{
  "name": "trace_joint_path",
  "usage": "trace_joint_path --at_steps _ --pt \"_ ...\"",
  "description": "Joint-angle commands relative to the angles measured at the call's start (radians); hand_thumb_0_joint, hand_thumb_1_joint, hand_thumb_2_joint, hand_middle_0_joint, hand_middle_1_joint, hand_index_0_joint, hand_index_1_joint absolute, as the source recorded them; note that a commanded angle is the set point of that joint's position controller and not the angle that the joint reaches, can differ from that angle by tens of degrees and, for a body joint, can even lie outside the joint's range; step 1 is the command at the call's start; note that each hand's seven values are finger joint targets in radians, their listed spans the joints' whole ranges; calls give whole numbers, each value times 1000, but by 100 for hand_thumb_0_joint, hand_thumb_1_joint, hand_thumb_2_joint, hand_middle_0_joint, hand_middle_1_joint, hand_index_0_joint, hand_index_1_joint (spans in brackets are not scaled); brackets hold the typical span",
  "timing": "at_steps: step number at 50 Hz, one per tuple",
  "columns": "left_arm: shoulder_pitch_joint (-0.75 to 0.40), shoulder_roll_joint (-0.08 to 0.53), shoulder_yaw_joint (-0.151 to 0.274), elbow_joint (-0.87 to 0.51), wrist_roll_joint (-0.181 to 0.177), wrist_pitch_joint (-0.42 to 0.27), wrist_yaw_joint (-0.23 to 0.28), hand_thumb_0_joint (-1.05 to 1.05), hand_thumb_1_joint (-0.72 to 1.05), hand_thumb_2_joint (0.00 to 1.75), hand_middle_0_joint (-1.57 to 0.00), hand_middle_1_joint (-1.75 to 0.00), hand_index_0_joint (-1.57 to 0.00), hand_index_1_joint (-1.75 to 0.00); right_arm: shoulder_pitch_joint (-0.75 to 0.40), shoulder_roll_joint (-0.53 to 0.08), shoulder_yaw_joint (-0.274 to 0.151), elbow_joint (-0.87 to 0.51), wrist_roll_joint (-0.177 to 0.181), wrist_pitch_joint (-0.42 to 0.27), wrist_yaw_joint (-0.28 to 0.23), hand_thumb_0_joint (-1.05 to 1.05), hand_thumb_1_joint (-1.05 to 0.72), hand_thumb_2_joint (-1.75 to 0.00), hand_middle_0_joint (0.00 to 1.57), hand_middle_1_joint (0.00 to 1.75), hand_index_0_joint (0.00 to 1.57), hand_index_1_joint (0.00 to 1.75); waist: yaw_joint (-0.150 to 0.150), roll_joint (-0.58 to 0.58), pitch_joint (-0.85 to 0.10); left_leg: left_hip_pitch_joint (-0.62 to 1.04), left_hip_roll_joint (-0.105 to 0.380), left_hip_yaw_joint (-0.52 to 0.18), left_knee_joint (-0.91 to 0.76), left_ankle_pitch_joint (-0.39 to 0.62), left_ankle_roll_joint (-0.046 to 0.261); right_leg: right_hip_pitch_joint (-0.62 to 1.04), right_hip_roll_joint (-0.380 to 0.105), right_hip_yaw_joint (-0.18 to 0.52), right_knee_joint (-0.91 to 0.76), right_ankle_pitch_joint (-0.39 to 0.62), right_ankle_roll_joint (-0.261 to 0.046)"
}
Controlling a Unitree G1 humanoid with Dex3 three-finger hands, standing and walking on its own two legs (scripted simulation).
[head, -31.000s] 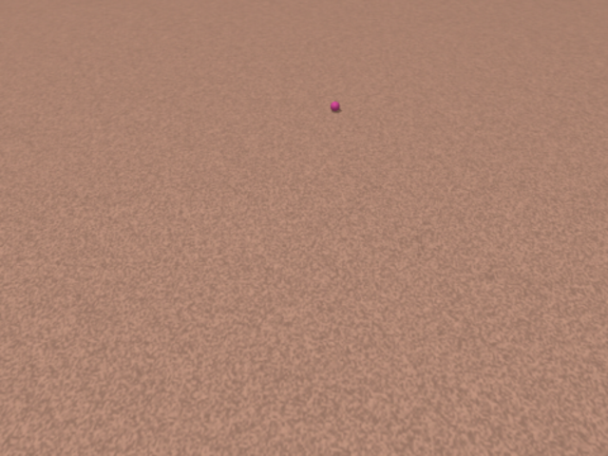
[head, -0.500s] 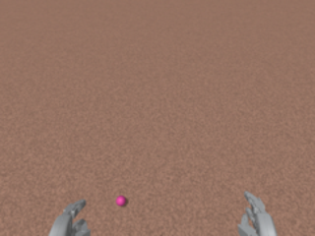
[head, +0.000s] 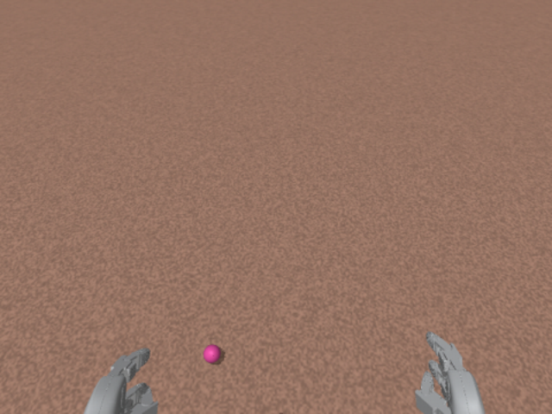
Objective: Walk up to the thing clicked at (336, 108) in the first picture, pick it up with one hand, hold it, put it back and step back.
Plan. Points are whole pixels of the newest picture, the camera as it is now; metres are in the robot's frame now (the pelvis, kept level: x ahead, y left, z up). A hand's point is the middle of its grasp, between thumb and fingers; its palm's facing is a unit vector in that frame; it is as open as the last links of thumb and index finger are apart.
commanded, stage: home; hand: left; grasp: from above
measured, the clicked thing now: (212, 353) +0.45 +0.22 -0.69
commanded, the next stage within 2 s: stand in 0.74 s
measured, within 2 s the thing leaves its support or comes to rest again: neither
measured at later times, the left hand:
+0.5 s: hand (152, 410) +0.16 +0.18 -0.04, palm faces +0.04 -0.98 -0.22, open 7.4 cm
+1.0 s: hand out of the picture +0.16 +0.21 -0.09, palm faces +0.00 -0.94 -0.34, open 7.4 cm
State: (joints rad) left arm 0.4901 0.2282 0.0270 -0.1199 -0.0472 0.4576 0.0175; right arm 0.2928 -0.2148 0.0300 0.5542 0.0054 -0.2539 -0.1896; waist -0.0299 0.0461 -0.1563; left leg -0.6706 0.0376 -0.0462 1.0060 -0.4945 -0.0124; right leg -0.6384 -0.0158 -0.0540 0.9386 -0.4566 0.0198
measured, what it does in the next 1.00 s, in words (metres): stands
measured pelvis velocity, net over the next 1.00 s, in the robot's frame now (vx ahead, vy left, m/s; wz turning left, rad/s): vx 0.00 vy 0.00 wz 0.00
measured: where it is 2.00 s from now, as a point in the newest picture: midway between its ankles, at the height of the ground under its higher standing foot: outside the picture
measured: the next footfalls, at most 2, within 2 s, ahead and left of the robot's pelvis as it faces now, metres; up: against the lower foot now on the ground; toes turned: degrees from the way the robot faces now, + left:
none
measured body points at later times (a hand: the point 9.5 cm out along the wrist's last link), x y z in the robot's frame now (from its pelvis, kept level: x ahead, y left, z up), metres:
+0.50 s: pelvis +0.00 +0.00 +0.00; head +0.02 +0.00 +0.45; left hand +0.16 +0.23 -0.03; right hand +0.16 -0.24 -0.07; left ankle +0.01 +0.12 -0.68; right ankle +0.01 -0.14 -0.68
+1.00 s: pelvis +0.00 +0.00 +0.02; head +0.03 +0.00 +0.47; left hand +0.16 +0.26 -0.06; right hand +0.14 -0.26 -0.09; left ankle +0.01 +0.12 -0.68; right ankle +0.01 -0.14 -0.68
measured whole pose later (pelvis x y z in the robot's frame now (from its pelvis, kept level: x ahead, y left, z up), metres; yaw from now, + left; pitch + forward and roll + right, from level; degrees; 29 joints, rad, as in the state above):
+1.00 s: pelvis +0.00 +0.00 +0.02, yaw +0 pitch +3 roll +0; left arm 0.23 0.28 0.02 0.45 0.05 0.12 0.03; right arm 0.17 -0.27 0.00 0.78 -0.07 -0.06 -0.04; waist 0.02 -0.01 0.01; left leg -0.47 0.01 -0.01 0.86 -0.44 -0.01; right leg -0.48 -0.04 -0.02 0.87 -0.43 0.02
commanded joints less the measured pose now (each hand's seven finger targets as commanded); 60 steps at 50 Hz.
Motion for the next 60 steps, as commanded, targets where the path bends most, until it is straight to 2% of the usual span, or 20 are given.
trace_joint_path --at_steps 1,2,3,7,12,15,18,20,24,31,34,35,41,42,43,44,45,47,50,60 --pt "-19 97 63 -191 3 -49 5 0 90 90 -20 -30 -20 -30 -75 -126 -53 -162 -1 -60 -10 0 -90 -90 20 30 20 30 -6 12 -77 72 -35 5 -173 217 22 52 36 -16 -150 175 -21" --pt "-46 137 92 -237 3 -56 10 0 90 90 -20 -30 -20 -30 -69 -133 -58 -157 -1 -57 -11 0 -90 -90 20 30 20 30 2 6 -92 84 -33 5 -171 230 22 58 36 -16 -147 181 -22" --pt "-25 115 63 -205 6 -54 8 0 90 90 -20 -30 -20 -30 -66 -128 -54 -153 -1 -56 -11 0 -90 -90 20 30 20 30 -7 7 -79 81 -35 5 -169 235 22 55 37 -17 -147 185 -21" --pt "-5 82 46 -167 1 -47 6 0 90 90 -20 -30 -20 -30 -72 -126 -52 -161 0 -58 -10 0 -90 -90 20 30 20 30 -10 -6 -73 67 -35 1 -172 215 23 48 37 -18 -150 174 -20" --pt "-37 132 81 -228 4 -54 13 0 90 90 -20 -30 -20 -30 -72 -131 -55 -167 0 -56 -11 0 -90 -90 20 30 20 30 -1 -5 -90 71 -34 2 -172 196 26 56 35 -16 -152 157 -20" --pt "-2 76 45 -168 1 -48 7 0 90 90 -20 -30 -20 -30 -70 -126 -50 -161 1 -56 -9 0 -90 -90 20 30 20 30 -10 -1 -50 62 -28 -7 -185 179 22 30 38 -19 -145 141 -21" --pt "-46 137 86 -250 2 -55 12 0 90 90 -20 -30 -20 -30 -72 -133 -54 -165 3 -52 -9 0 -90 -90 20 30 20 30 1 20 -91 73 -27 -11 -185 185 21 45 37 -19 -144 146 -23" --pt "-8 92 44 -186 4 -51 7 0 90 90 -20 -30 -20 -30 -68 -127 -49 -155 0 -52 -7 0 -90 -90 20 30 20 30 -11 3 -52 60 -27 -13 -186 173 22 30 39 -20 -142 136 -22" --pt "-28 113 71 -221 -3 -49 11 0 90 90 -20 -30 -20 -30 -72 -128 -51 -172 2 -52 -8 0 -90 -90 20 30 20 30 -4 -3 -61 47 -33 0 -180 149 25 33 37 -17 -154 118 -19" --pt "1 89 55 -187 1 -50 11 0 90 90 -20 -30 -20 -30 -64 -123 -52 -169 3 -47 -11 0 -90 -90 20 30 20 30 -9 -14 -77 60 -35 7 -156 216 25 41 34 -15 -146 175 -19" --pt "-49 138 87 -258 2 -63 16 0 90 90 -20 -30 -20 -30 -66 -130 -57 -169 2 -46 -10 0 -90 -90 20 30 20 30 0 19 -81 66 -32 5 -165 204 22 35 35 -15 -144 162 -21" --pt "-21 108 58 -203 3 -61 12 0 90 90 -20 -30 -20 -30 -62 -127 -53 -159 2 -44 -8 0 -90 -90 20 30 20 30 -14 5 -66 66 -31 -3 -171 198 21 31 37 -18 -141 157 -21" --pt "-1 108 66 -229 -5 -55 12 0 90 90 -20 -30 -20 -30 -63 -126 -54 -168 2 -43 -7 0 -90 -90 20 30 20 30 -3 0 -101 71 -35 5 -150 255 23 57 34 -16 -136 211 -21" --pt "-308 184 62 122 113 -265 49 0 90 90 -20 -30 -20 -30 -131 -243 -93 78 -118 68 53 0 -90 -90 20 30 20 30 61 -46 143 128 20 -32 -235 447 65 191 -36 61 -159 222 -63" --pt "-197 194 80 317 115 -333 45 0 90 90 -20 -30 -20 -30 -150 -250 -109 88 -116 113 84 0 -90 -90 20 30 20 30 69 -91 50 194 14 -7 -219 497 77 237 -49 106 -192 265 -92" --pt "-184 214 81 370 121 -366 41 0 90 90 -20 -30 -20 -30 -137 -243 -105 78 -116 135 104 0 -90 -90 20 30 20 30 54 -136 16 231 1 8 -210 494 77 251 -63 125 -206 303 -106" --pt "-218 210 73 402 121 -384 34 0 90 90 -20 -30 -20 -30 -107 -234 -100 82 -116 150 118 0 -90 -90 20 30 20 30 29 -89 25 212 0 -11 -235 438 77 245 -52 132 -216 313 -98" --pt "-256 214 62 483 110 -413 27 0 90 90 -20 -30 -20 -30 -115 -211 -96 123 -72 160 150 0 -90 -90 20 30 20 30 40 -62 -8 264 -10 -5 -280 358 79 326 -75 128 -221 318 -82" --pt "-276 209 66 600 99 -426 26 0 90 90 -20 -30 -20 -30 -152 -211 -111 160 -51 176 168 0 -90 -90 20 30 20 30 58 -122 19 314 -17 6 -295 329 62 293 -92 144 -300 272 -74" --pt "-317 209 59 903 89 -470 26 0 90 90 -20 -30 -20 -30 -161 -231 -117 305 -53 210 162 0 -90 -90 20 30 20 30 49 -20 111 397 38 -59 -498 328 59 394 -75 98 -407 308 -46"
